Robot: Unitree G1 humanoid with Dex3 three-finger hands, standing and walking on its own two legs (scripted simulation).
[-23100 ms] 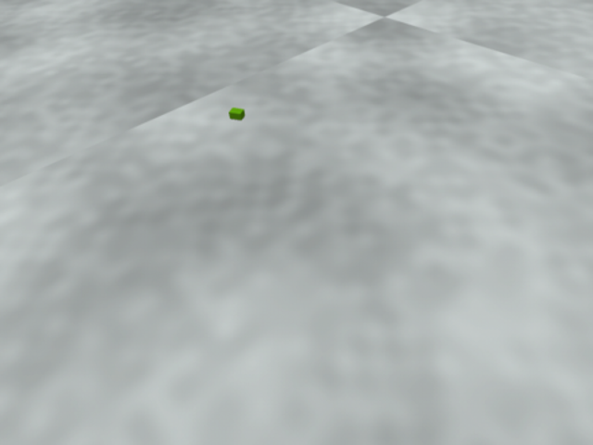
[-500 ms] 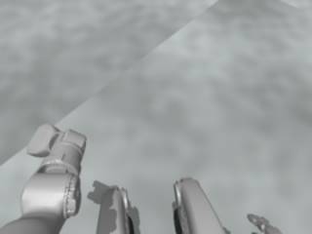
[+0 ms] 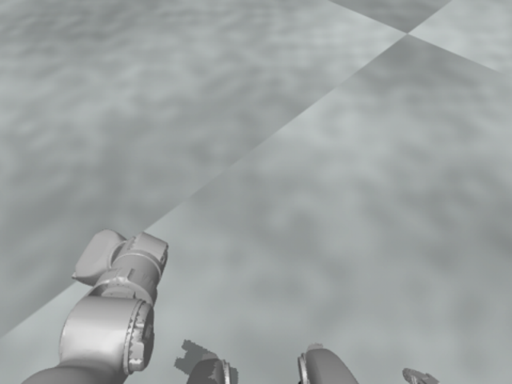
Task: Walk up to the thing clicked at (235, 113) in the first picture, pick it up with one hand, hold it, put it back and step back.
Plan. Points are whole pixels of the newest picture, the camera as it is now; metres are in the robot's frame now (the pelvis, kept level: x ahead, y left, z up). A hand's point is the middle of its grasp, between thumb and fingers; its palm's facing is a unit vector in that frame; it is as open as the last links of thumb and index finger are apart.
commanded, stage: lift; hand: left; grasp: from above
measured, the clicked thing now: (126, 271) +0.36 +0.25 -0.09
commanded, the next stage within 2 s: hold in 0.16 s
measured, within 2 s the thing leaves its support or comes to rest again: neither
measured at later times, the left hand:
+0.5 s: hand (109, 255) +0.35 +0.24 +0.00, palm faces -0.17 -0.43 -0.89, open 10.5 cm
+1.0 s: hand (105, 238) +0.37 +0.23 +0.03, palm faces -0.13 -0.41 -0.90, open 10.5 cm
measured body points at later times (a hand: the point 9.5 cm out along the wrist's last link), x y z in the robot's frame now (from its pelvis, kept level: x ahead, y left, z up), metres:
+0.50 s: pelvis +0.02 +0.01 +0.05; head +0.07 +0.00 +0.50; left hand +0.36 +0.26 +0.05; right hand +0.11 -0.25 -0.08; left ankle +0.04 +0.15 -0.64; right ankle +0.03 -0.10 -0.64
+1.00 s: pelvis +0.04 +0.01 +0.06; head +0.07 -0.01 +0.51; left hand +0.37 +0.25 +0.08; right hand +0.15 -0.25 -0.07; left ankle +0.04 +0.15 -0.64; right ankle +0.03 -0.11 -0.64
